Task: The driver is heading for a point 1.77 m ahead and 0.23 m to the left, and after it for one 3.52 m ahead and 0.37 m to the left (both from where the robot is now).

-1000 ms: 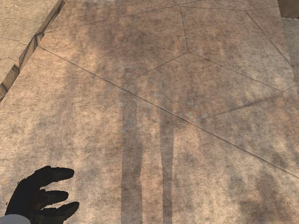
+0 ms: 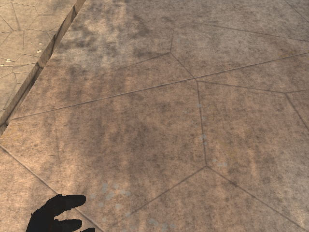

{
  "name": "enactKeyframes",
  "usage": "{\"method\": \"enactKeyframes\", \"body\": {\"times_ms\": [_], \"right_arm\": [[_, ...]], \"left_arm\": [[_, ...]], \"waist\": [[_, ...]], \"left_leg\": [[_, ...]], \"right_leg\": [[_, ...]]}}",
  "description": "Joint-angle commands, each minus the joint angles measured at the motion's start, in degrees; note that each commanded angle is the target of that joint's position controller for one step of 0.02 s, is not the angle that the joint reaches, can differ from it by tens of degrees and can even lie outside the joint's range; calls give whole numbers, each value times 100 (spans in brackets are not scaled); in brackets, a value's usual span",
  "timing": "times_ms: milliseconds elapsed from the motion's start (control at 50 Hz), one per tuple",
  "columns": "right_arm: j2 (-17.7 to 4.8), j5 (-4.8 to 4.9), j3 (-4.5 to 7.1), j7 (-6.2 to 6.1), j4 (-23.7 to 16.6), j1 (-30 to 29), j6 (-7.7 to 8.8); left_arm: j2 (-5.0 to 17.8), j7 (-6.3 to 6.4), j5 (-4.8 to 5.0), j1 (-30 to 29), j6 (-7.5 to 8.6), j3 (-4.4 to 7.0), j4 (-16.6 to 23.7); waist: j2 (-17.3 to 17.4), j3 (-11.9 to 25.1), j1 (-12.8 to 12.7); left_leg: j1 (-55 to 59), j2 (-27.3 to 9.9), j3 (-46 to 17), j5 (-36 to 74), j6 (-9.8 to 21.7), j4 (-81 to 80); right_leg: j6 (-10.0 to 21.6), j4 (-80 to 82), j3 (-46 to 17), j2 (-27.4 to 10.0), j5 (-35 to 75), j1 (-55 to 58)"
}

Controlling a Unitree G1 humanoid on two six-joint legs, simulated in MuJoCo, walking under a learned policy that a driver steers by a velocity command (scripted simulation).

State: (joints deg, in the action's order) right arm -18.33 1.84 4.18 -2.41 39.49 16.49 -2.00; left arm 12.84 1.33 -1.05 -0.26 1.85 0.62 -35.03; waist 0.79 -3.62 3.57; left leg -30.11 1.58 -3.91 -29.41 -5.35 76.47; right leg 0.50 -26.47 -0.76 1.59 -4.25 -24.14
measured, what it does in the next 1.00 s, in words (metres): walks ahead: left foot, then right foot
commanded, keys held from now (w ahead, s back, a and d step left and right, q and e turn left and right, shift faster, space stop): q+shift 0.46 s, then e+shift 0.54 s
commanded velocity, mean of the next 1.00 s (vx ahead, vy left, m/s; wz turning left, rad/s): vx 0.04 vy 0.00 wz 0.31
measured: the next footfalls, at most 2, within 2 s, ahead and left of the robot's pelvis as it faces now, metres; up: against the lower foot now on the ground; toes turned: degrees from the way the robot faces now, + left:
left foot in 0.26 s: +0.13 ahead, +0.15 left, +0.00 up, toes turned +17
right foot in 0.66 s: +0.22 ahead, -0.05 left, +0.00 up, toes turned +28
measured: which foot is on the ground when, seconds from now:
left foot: up 0.00-0.24, down 0.26-0.70, up 0.72-0.92, down 0.94-1.00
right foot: down 0.00-0.26, up 0.28-0.64, down 0.66-0.94, up 0.96-1.00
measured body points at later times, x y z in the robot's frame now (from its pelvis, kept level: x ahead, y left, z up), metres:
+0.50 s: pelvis +0.08 +0.04 +0.01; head +0.12 +0.09 +0.45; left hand +0.12 +0.38 -0.10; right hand +0.36 -0.14 -0.06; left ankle +0.09 +0.14 -0.73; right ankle +0.19 -0.09 -0.67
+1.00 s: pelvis +0.10 +0.05 +0.01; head +0.13 +0.07 +0.45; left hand +0.18 +0.38 -0.09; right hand +0.33 -0.18 -0.07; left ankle +0.07 +0.14 -0.73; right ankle +0.17 -0.07 -0.71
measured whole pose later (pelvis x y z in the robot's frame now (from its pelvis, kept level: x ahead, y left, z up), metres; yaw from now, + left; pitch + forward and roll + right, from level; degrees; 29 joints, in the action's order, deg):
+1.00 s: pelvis +0.10 +0.05 +0.01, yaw +12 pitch +2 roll +1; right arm -15.9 -1.4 5.0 -0.5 36.4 8.6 0.2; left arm 18.7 1.7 2.2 9.0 -3.5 6.4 -37.8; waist -2.5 -1.9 -0.9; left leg -15.2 4.7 -1.7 -14.5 2.7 28.7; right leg -1.5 -42.1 -12.8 4.6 -23.2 -25.7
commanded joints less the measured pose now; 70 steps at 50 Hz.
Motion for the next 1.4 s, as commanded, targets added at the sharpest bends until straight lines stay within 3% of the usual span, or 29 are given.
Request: {"method": "enactKeyframes", "body": {"times_ms": [20, 100, 200, 240, 260, 280, 300, 320, 360, 440, 500, 580, 620, 640, 660, 680, 700, 720, 780, 840, 920, 940, 960, 980, 1000, 1040, 1100, 1240, 1400], "right_arm": [[-266, -41, 110, -34, -564, 351, -83], [-186, -53, 48, 134, -663, 113, 4], [-597, -49, 182, 335, -869, -401, -132], [-688, -102, 289, 315, -850, -285, -145], [-999, -133, 416, 249, -785, 49, -126], [-1852, -164, 588, 152, -1000, 75, -93], [-1755, -351, 535, 213, -1170, 97, 45], [-1611, -361, 492, 243, -1146, -43, 153], [-1217, -121, 388, 158, -1220, -596, 149], [-1036, -157, 326, 6, -1342, -872, 31], [-928, -170, 287, -33, -1342, -927, 2], [-487, -309, 57, 82, -1132, -828, 11], [-113, -339, -119, 157, -972, -959, 73], [-140, -339, -115, 183, -866, -855, 115], [-290, -367, -59, 174, -785, -632, 164], [-436, -445, 3, 145, -784, -317, 198], [-425, -465, 24, 111, -838, -426, 219], [-550, -394, 83, 58, -879, -778, 220], [-254, -281, 108, 42, -1029, -1217, 189], [-26, -208, 98, 119, -1033, -1293, 275], [20, -83, 153, 216, -667, -677, 357], [-149, -95, 230, 217, -540, -416, 331], [-668, -231, 345, 177, -572, -412, 267], [-847, -499, 378, 195, -676, -702, 267], [-581, -511, 296, 162, -826, -938, 313], [-259, -363, 189, 56, -904, -1396, 331], [-317, -327, 172, -73, -805, -1145, 301], [-744, -320, 324, -36, -594, -708, 177], [-853, 16, 444, 213, -381, -937, 239]], "left_arm": [[709, 49, -29, 39, 12, 295, 171], [1022, 87, 32, -69, 9, 468, -36], [1312, 6, 200, 32, -18, 618, -210], [1177, -28, 267, 281, -27, 615, -327], [953, -67, 196, 623, -66, 573, -450], [811, -85, -46, 820, -125, 516, -204], [996, -37, -67, 170, -101, 538, 15], [1121, 1, 80, -20, -93, 573, 56], [1164, 89, 50, 240, -101, 603, -124], [946, 27, 71, 365, -77, 547, -234], [836, -30, 104, 527, -112, 455, -375], [782, -113, 134, 585, -164, 369, -353], [545, -194, 130, 734, -136, 282, -391], [540, -222, 109, 716, -122, 272, -361], [861, -219, 29, 539, -120, 325, -225], [1404, -189, 13, 368, -118, 436, -56], [1543, -181, 69, 282, -133, 507, -85], [1398, -168, 94, 344, -146, 502, -36], [1464, -74, 200, 832, -157, 601, -33], [1445, 10, 241, 1022, -199, 703, -9], [1361, 86, 418, 464, -497, 771, 201], [1224, 90, 425, 424, -533, 737, 267], [886, 72, 383, 663, -533, 649, 308], [1069, 50, 305, 896, -441, 714, 343], [1468, 21, 225, 1044, -386, 835, 219], [1445, 19, 269, 1235, -467, 875, -59], [1114, -50, 306, 988, -516, 731, 80], [873, -205, 260, 415, -515, 551, 518], [974, -369, 314, 637, -747, 699, 530]], "waist": [[-718, 645, -104], [-693, 1215, -70], [-749, 959, -156], [-437, 939, -97], [362, 829, -48], [2284, 690, -329], [1706, 1291, 137], [1113, 1204, 63], [576, 1042, -281], [552, 1257, -440], [599, 1432, -372], [789, 1395, -190], [714, 1233, -346], [692, 1025, -375], [462, 772, -211], [-341, 626, 136], [-1107, 507, 189], [-1208, 354, -13], [-1343, 529, -362], [-1155, 902, -486], [-980, 1178, -144], [-827, 1240, -89], [408, 1158, -290], [1424, 909, -451], [910, 803, -537], [337, 583, -675], [525, 443, -411], [587, 631, -76], [743, 822, -440]], "left_leg": [[-480, -604, 117, 395, -105, -630], [291, -780, 217, 1429, 142, -2069], [963, -623, 576, 1751, 520, -3454], [1609, -336, 685, 2063, 791, -4249], [2261, -528, 79, 3056, 1085, -4823], [3034, -1940, -2341, 4620, 2033, -5223], [2916, -2168, -3096, 4048, 2634, -5613], [2778, -1954, -2707, 3448, 2415, -5727], [2423, -1508, -2161, 2859, 1873, -5598], [1933, -1009, -1870, 3336, 1733, -5405], [2005, -1073, -1778, 3401, 1703, -5173], [1576, -1221, -1725, 3657, 1778, -5035], [1248, -1102, -1468, 3001, 1606, -5019], [1140, -894, -1282, 2406, 1413, -5014], [1107, -601, -1112, 1801, 1150, -4820], [1088, -110, -657, 1078, 866, -4318], [1309, 202, -34, 1012, 554, -4074], [1240, 190, 101, 1086, 471, -3902], [674, 387, 77, 534, 488, -3503], [216, 357, -217, -198, 437, -3278], [1563, 418, -22, 1266, 397, -5226], [2396, 90, -150, 1853, 510, -5674], [3119, -1146, -1434, 2249, 1071, -5910], [2684, -2340, -2615, 3207, 1827, -6050], [2475, -2532, -2375, 3494, 2047, -6013], [2354, -1744, -1175, 3105, 1618, -5863], [2468, -1425, -219, 3864, 1622, -5844], [3106, -1916, 440, 4168, 1882, -5861], [2835, -2076, 1437, 4582, 1231, -4790]], "right_leg": [[1259, 965, -848, -1586, 1894, 869], [1273, 974, -235, -1778, 1980, 997], [869, 712, 306, -1928, 538, 1052], [429, -53, 642, -1702, -268, 915], [52, -1151, 988, -1317, -1036, 288], [-541, -3214, 1228, -416, -3253, -1563], [-470, -4162, -87, -72, -3326, -2006], [-290, -4330, -358, -149, -2824, -2075], [-223, -3893, -504, -303, -1984, -1954], [-415, -3066, -476, 48, -1424, -1145], [-510, -2359, -428, -24, -1289, -772], [-435, -1921, -210, -328, -1406, 137], [-289, -893, -99, -381, -936, 927], [-191, -217, -15, -272, -378, 1220], [-34, -85, -363, -419, 274, 1153], [305, 12, -1101, -916, 1134, 921], [823, 431, -1768, -1221, 529, 401], [976, 608, -2173, -1315, 145, 300], [1171, 493, -2737, -1362, 650, 1044], [1231, 338, -3046, -1367, 1351, 1843], [768, 109, -2728, -783, 846, 1331], [515, -108, -2534, -534, 9, 669], [127, -1233, -1760, 111, -1737, -559], [-164, -2445, -1066, 429, -3092, -1381], [-335, -3490, -1004, -54, -2923, -1379], [-493, -4104, -778, -231, -2115, -1444], [-707, -4349, -323, -415, -1481, -1721], [-786, -3004, 80, -778, -1454, -1490], [-56, -708, 760, -412, -1272, 387]]}}
Keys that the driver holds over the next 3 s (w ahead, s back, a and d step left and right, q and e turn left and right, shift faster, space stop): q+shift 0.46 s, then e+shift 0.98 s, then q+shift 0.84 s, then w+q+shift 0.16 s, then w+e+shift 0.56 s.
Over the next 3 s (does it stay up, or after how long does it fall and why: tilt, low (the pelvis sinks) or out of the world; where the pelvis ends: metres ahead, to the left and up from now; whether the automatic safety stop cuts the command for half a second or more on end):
stays up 0.46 0.17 0.01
